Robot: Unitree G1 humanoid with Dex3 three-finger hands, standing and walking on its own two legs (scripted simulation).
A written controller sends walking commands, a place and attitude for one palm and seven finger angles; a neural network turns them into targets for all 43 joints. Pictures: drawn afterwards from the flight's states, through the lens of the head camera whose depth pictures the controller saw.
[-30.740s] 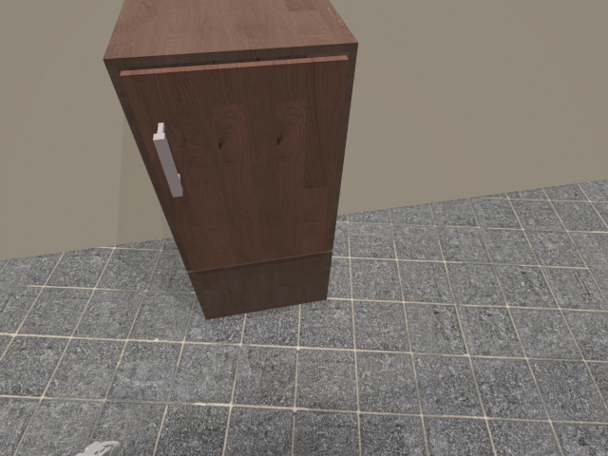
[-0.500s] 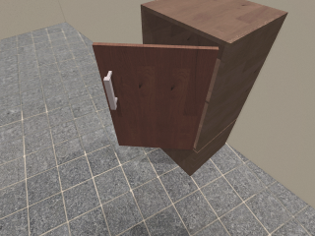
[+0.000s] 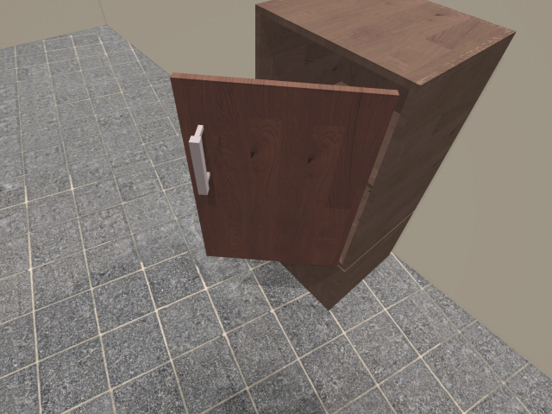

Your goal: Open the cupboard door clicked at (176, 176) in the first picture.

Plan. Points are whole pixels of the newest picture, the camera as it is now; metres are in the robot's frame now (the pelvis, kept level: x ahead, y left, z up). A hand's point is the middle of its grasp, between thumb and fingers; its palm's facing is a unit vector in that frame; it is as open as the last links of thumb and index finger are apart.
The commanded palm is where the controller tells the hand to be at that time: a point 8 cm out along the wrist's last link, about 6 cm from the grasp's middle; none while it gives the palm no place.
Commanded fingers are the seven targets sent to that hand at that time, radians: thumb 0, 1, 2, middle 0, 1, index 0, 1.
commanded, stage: look again from close up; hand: left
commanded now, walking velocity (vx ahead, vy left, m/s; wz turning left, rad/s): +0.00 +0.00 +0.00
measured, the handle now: (201, 161) +0.58 +0.20 -0.01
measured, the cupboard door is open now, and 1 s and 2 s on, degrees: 45 45 45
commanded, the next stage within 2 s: raise the hand with hooked fingers in 0.10 s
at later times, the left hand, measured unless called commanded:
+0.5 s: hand (144, 369) +0.18 +0.20 -0.03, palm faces +0.03 -1.00 -0.06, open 8.0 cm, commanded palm +0.12 +0.26 -0.06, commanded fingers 0.00 0.53 0.74 -0.23 -0.54 -0.23 -0.54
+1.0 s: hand (118, 369) +0.18 +0.23 -0.03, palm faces +0.00 -1.00 -0.04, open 10.8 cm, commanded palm +0.15 +0.28 -0.03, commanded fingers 0.00 -0.06 0.49 -0.27 -0.92 -0.27 -0.92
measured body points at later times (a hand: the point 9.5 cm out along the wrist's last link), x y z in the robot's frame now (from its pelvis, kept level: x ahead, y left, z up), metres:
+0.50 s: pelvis -0.04 -0.01 -0.06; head +0.00 +0.00 +0.39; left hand +0.17 +0.25 -0.03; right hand +0.16 -0.25 -0.13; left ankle +0.02 +0.10 -0.74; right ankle -0.04 -0.13 -0.74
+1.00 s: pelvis -0.05 -0.02 -0.09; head +0.01 +0.00 +0.36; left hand +0.18 +0.29 -0.03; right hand +0.11 -0.25 -0.17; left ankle +0.02 +0.10 -0.74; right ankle -0.05 -0.13 -0.74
